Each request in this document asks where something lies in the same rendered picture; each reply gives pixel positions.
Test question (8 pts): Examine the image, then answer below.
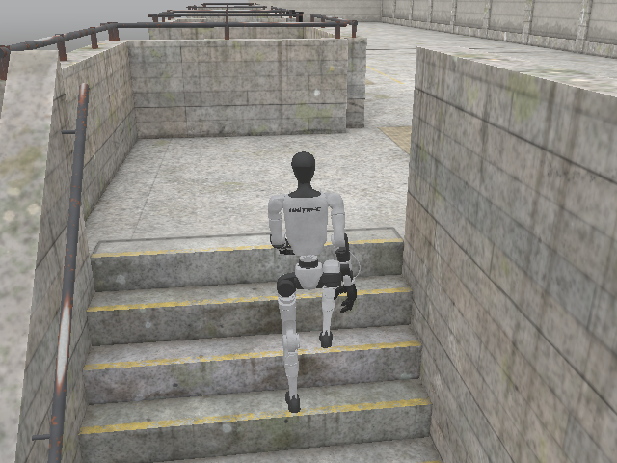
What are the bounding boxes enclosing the stairs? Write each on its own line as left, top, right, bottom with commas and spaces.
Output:
78, 241, 442, 463

